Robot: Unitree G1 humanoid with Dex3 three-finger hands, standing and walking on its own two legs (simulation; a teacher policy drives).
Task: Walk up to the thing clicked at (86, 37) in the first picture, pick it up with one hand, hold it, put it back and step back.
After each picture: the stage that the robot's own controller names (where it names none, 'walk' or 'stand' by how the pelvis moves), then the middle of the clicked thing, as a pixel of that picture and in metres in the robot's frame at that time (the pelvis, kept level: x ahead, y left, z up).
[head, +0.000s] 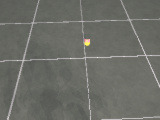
stand; (87, 40) +1.40 -0.06 -0.72
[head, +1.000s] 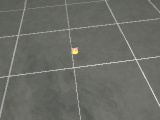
walk; (74, 48) +1.29 +0.17 -0.71
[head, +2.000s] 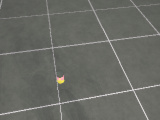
walk; (60, 77) +0.84 +0.22 -0.69
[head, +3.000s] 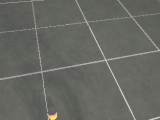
walk; (52, 113) +0.50 +0.19 -0.70
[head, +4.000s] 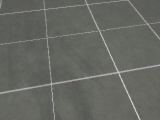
stand; out of the picture +0.39 +0.20 -0.72
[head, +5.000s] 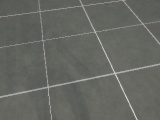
stand; out of the picture +0.37 +0.20 -0.73
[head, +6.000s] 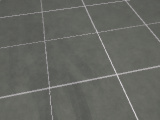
stand; out of the picture +0.36 +0.21 -0.73
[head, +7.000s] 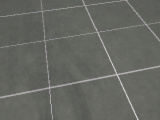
stand; out of the picture +0.35 +0.20 -0.73
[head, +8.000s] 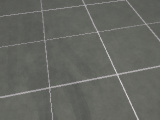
go down; out of the picture +0.35 +0.20 -0.73
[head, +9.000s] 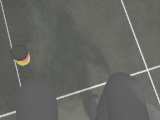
go down; (21, 55) +0.45 +0.22 -0.32
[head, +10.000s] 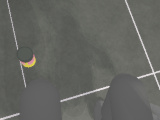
approach; (26, 57) +0.45 +0.21 -0.31
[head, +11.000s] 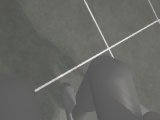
close in; out of the picture +0.44 +0.26 -0.23
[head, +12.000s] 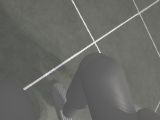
close; out of the picture +0.43 +0.27 -0.23
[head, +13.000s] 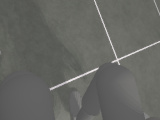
lift; out of the picture +0.40 +0.26 -0.18
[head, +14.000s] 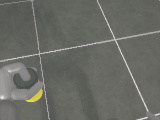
lift; (29, 85) +0.33 +0.18 -0.01
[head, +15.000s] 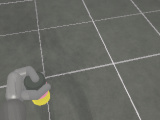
hold; (38, 89) +0.33 +0.17 +0.00
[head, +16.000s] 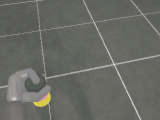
hold; (38, 90) +0.33 +0.17 -0.01
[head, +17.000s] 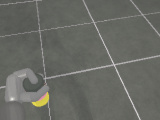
crouch; (36, 90) +0.33 +0.18 -0.01
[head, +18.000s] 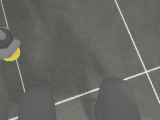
crouch; (5, 46) +0.46 +0.22 -0.11
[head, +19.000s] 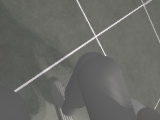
lower; out of the picture +0.45 +0.28 -0.24
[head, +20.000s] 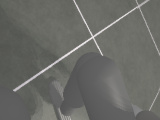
lower; out of the picture +0.45 +0.28 -0.24
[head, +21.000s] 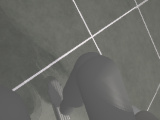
lower; out of the picture +0.45 +0.28 -0.24
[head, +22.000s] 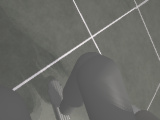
lower; out of the picture +0.45 +0.28 -0.24
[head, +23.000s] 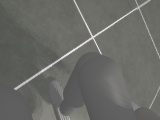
draw back; out of the picture +0.45 +0.28 -0.24
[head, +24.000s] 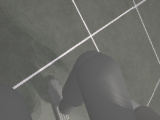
withdraw; out of the picture +0.45 +0.27 -0.24
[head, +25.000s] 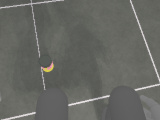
walk; (46, 63) +0.47 +0.19 -0.41
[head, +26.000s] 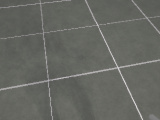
stand; out of the picture +0.39 +0.18 -0.66
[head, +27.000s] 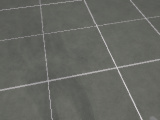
stand; out of the picture +0.40 +0.19 -0.67
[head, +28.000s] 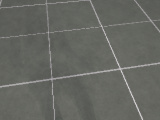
stand; out of the picture +0.41 +0.18 -0.68
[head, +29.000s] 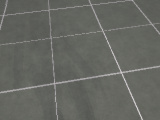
stand; out of the picture +0.41 +0.19 -0.72
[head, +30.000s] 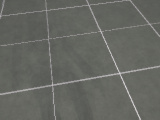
stand; out of the picture +0.39 +0.20 -0.73
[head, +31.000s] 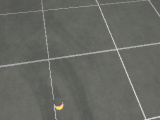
walk; (58, 103) +0.45 +0.15 -0.70
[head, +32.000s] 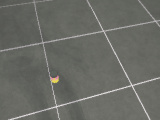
walk; (54, 76) +0.71 +0.22 -0.70
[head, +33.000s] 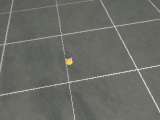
stand; (68, 58) +1.04 +0.22 -0.70
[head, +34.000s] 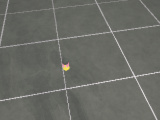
stand; (65, 64) +0.99 +0.19 -0.72
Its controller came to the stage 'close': yes
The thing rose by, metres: 0.70
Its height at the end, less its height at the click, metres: +0.00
